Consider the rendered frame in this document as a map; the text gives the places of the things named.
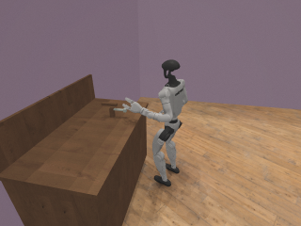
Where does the right robot foot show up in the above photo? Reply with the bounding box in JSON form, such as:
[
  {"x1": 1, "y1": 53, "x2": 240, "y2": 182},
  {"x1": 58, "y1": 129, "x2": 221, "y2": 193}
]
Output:
[{"x1": 166, "y1": 163, "x2": 180, "y2": 174}]

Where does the left robot upper arm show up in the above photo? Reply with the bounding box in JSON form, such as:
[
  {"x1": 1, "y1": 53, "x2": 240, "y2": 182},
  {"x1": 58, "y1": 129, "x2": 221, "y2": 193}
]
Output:
[{"x1": 158, "y1": 88, "x2": 173, "y2": 122}]

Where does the robot left forearm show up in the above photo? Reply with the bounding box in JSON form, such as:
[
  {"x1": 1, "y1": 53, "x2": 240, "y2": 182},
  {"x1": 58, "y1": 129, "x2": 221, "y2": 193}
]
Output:
[{"x1": 140, "y1": 107, "x2": 171, "y2": 122}]

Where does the robot foot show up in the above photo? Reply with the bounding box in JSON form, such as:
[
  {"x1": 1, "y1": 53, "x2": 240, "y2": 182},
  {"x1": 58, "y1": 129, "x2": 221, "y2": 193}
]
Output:
[
  {"x1": 153, "y1": 175, "x2": 171, "y2": 186},
  {"x1": 166, "y1": 163, "x2": 180, "y2": 174}
]

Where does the tap lever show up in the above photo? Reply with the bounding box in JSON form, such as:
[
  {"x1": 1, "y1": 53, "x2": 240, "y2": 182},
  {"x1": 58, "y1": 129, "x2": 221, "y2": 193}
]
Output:
[{"x1": 113, "y1": 108, "x2": 127, "y2": 113}]

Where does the counter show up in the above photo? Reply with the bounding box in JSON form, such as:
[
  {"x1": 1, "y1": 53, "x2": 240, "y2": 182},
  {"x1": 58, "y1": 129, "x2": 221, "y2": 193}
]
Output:
[{"x1": 0, "y1": 74, "x2": 149, "y2": 226}]

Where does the right robot upper arm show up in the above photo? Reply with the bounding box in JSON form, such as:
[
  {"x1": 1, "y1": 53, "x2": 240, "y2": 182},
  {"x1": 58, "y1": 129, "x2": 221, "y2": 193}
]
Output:
[{"x1": 178, "y1": 79, "x2": 188, "y2": 105}]

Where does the robot left hand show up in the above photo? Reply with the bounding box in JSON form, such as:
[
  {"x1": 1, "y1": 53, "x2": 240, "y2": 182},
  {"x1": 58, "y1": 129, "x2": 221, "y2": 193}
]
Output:
[{"x1": 122, "y1": 97, "x2": 142, "y2": 113}]

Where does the left robot foot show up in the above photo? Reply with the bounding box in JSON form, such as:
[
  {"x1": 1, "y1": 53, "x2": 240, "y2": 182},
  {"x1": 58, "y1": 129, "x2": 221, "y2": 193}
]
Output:
[{"x1": 153, "y1": 175, "x2": 171, "y2": 186}]

